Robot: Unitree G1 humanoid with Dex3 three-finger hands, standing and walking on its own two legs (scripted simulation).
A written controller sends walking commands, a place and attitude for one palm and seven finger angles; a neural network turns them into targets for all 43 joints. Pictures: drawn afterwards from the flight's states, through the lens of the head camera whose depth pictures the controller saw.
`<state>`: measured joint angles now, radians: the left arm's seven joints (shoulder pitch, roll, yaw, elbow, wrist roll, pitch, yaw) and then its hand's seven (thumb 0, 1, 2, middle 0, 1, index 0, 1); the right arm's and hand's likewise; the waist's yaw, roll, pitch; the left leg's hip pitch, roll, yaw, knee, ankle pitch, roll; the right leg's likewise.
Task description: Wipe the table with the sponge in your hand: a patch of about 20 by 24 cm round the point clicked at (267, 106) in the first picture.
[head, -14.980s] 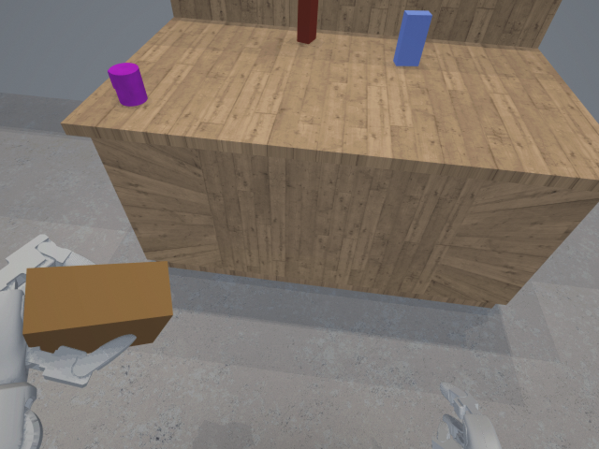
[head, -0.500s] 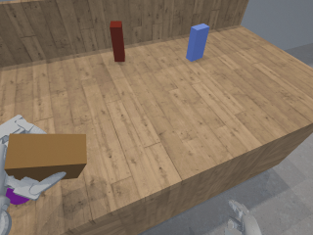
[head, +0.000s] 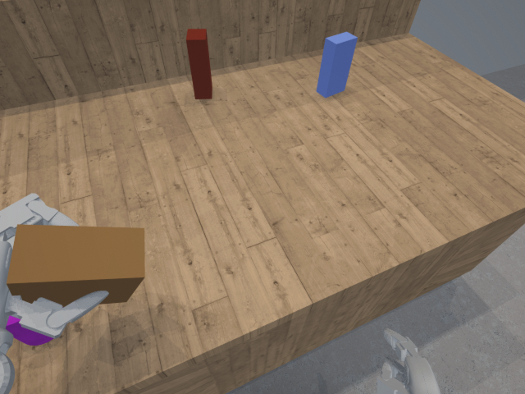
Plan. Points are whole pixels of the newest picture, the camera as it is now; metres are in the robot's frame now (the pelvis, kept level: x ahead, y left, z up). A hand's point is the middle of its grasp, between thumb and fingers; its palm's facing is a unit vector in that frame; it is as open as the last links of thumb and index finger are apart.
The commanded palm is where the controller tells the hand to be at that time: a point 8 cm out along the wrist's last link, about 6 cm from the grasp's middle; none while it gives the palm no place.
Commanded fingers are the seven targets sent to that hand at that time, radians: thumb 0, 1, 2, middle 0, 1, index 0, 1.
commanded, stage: shuffle to correct the standing spot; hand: left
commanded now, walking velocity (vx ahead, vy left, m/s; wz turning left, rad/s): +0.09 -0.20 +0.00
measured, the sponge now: (99, 269) +0.23 +0.21 +0.14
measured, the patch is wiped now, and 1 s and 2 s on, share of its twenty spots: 0.00 0.00 0.00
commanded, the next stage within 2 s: none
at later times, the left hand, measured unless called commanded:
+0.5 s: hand (54, 272) +0.21 +0.24 +0.16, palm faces +0.33 -0.87 -0.38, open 9.7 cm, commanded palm +0.15 +0.28 +0.18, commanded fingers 0.00 0.10 1.30 -1.20 -1.60 -1.20 -1.60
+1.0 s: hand (63, 275) +0.21 +0.23 +0.16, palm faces +0.32 -0.87 -0.38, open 9.7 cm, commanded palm +0.15 +0.27 +0.18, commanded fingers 0.00 0.10 1.30 -1.20 -1.60 -1.20 -1.60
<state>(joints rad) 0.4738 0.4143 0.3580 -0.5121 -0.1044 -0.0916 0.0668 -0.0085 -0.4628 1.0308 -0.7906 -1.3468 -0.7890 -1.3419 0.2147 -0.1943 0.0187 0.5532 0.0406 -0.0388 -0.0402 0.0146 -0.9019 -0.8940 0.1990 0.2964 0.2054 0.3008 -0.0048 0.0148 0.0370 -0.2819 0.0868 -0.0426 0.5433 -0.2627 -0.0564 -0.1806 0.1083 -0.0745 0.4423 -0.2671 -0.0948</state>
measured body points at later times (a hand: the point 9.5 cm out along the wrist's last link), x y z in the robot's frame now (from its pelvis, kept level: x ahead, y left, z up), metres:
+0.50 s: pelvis +0.00 +0.00 +0.00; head +0.01 +0.01 +0.45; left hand +0.19 +0.29 +0.18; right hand +0.16 -0.22 -0.09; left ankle +0.01 +0.16 -0.73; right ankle -0.02 -0.06 -0.73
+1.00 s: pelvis +0.00 -0.01 +0.00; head +0.00 +0.00 +0.45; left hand +0.19 +0.28 +0.18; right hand +0.17 -0.24 -0.08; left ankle +0.01 +0.16 -0.73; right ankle -0.02 -0.06 -0.73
